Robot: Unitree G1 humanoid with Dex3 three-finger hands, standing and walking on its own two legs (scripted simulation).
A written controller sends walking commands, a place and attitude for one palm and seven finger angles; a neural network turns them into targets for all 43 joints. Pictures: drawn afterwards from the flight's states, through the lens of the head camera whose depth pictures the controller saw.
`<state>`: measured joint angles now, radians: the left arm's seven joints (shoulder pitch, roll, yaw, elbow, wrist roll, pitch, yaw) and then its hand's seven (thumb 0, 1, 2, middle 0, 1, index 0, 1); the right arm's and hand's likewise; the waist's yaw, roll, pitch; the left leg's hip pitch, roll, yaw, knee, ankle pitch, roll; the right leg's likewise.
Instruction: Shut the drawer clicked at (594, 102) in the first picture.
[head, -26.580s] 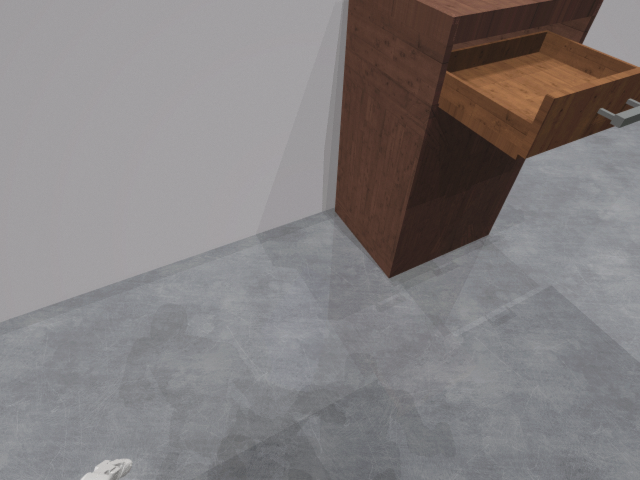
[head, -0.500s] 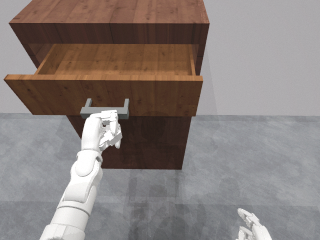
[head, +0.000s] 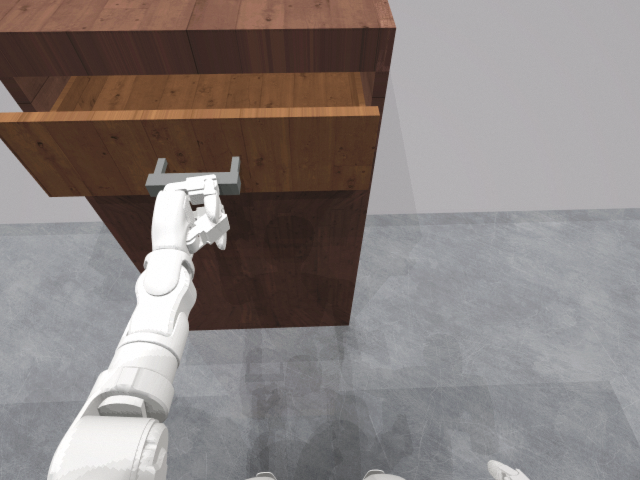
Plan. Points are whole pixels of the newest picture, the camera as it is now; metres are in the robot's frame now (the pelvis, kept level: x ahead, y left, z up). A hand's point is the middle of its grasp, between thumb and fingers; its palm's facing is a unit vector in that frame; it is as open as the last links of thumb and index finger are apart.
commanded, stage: push the drawer shut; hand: left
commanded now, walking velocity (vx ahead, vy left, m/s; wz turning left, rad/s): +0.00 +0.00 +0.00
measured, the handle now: (196, 174) +0.50 +0.16 +0.09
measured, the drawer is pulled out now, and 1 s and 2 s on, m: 0.09 0.00 0.00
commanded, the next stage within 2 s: pull the fist back off the drawer in 1.02 s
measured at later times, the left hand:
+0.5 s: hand (230, 177) +0.50 +0.12 +0.08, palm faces +0.04 -1.00 -0.03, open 3.3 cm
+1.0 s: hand (221, 166) +0.52 +0.13 +0.08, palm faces +0.03 -1.00 -0.03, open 2.9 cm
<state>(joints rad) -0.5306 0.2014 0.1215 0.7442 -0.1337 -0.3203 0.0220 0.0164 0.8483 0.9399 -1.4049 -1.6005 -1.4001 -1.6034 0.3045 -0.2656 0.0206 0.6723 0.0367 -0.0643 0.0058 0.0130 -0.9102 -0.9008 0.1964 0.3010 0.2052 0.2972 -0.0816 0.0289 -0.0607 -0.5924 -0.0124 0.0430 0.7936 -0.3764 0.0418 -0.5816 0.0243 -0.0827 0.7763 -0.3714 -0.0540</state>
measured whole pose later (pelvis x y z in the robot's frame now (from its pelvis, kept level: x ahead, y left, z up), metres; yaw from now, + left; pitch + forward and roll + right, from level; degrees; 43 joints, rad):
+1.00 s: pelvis +0.00 +0.02 -0.02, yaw +0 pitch +18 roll -3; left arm -1.01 0.38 0.28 1.27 -0.04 -0.42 0.00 -0.04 0.66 0.94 -1.40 -1.60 -1.40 -1.60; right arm 0.43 -0.27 0.04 0.68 -0.02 -0.03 0.03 0.01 -0.91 -0.90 0.20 0.30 0.21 0.30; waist -0.20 0.03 -0.09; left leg -0.82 0.00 0.03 0.90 -0.40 0.06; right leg -0.78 0.03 -0.10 0.83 -0.37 -0.04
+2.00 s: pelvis +0.03 +0.01 -0.01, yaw -2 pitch +16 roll -1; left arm -0.73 0.26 0.26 0.94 -0.08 -0.37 0.03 0.01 0.89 0.90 -1.40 -1.60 -1.40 -1.60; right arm 0.38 -0.26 0.01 0.61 0.01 0.04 0.05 0.01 -0.91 -0.90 0.20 0.30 0.21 0.30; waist -0.12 0.03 -0.11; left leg -0.69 0.01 0.06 0.83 -0.43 0.05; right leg -0.68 0.05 -0.05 0.79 -0.40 -0.05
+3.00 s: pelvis +0.03 +0.03 +0.04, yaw -1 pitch -4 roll -1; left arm 0.42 0.32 0.21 -0.35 -0.08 -0.08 0.08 0.01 0.89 0.89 -1.41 -1.60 -1.40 -1.60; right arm 0.20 -0.24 0.04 0.62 0.02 -0.03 -0.04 0.02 -0.91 -0.90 0.20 0.30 0.21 0.30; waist 0.04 0.07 0.01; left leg -0.09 -0.04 0.05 0.43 -0.27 0.07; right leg -0.08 0.02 -0.04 0.39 -0.25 -0.02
